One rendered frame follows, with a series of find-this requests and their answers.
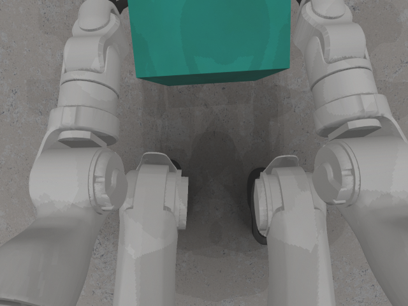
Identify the carton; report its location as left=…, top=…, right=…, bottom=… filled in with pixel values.
left=127, top=0, right=291, bottom=86

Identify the robot right foot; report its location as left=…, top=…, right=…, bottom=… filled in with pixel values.
left=247, top=168, right=267, bottom=245

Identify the right robot forearm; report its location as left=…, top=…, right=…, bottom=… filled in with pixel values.
left=293, top=0, right=408, bottom=144

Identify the robot left upper arm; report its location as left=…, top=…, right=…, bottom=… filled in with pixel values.
left=0, top=147, right=128, bottom=306

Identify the left robot forearm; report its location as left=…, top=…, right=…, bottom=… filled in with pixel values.
left=29, top=0, right=129, bottom=202

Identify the robot left foot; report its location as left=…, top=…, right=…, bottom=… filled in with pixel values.
left=171, top=159, right=181, bottom=170

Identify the robot foot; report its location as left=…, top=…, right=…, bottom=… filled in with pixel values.
left=171, top=159, right=181, bottom=170
left=247, top=168, right=267, bottom=245

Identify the robot left hand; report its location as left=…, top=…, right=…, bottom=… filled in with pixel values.
left=109, top=0, right=128, bottom=14

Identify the robot right upper arm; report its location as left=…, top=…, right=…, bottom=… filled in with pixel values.
left=312, top=135, right=408, bottom=306

